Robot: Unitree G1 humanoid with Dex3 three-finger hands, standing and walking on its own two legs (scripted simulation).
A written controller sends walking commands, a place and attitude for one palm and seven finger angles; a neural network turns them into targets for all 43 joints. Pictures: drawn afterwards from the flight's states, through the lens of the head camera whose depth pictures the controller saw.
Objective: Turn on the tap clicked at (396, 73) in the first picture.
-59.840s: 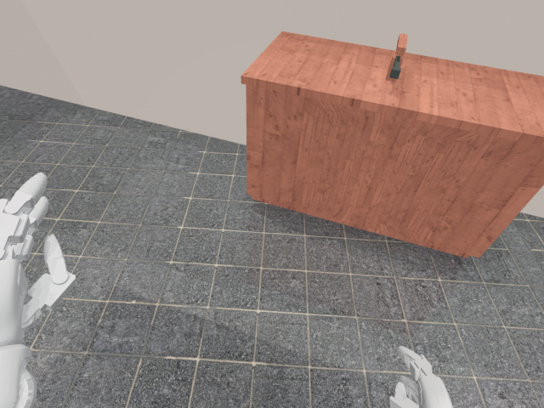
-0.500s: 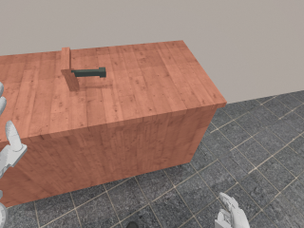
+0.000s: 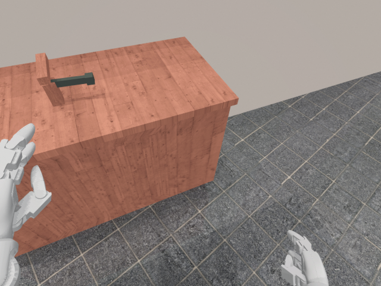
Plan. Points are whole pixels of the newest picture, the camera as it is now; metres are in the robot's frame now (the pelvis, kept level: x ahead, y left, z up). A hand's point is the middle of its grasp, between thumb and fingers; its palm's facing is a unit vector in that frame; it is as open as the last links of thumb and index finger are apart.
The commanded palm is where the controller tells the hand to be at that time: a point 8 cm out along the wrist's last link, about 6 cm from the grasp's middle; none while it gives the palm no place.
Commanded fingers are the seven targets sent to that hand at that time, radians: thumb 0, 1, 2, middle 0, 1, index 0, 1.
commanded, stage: stop stepping back and stand still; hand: left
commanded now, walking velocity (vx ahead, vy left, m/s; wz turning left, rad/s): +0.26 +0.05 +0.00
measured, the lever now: (89, 78) +0.71 +0.35 +0.01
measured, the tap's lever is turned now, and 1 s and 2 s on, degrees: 83 83 83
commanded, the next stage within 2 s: stand and check the lever's angle in 1.38 s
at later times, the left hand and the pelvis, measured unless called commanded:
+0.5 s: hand (4, 274) +0.12 +0.23 +0.16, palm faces +0.51 -0.75 -0.41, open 7.4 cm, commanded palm +0.07 +0.27 +0.17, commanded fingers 0.00 0.90 0.90 -0.20 -0.30 -0.20 -0.30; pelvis -0.06 -0.03 -0.01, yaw +6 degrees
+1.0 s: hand out of the picture +0.14 +0.26 +0.16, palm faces +0.53 -0.76 -0.37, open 7.4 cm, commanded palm +0.08 +0.29 +0.17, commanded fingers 0.00 0.90 0.90 -0.20 -0.30 -0.20 -0.30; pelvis -0.05 -0.01 +0.00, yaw +6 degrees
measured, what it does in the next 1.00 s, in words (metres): steps on the spot: left foot, then left foot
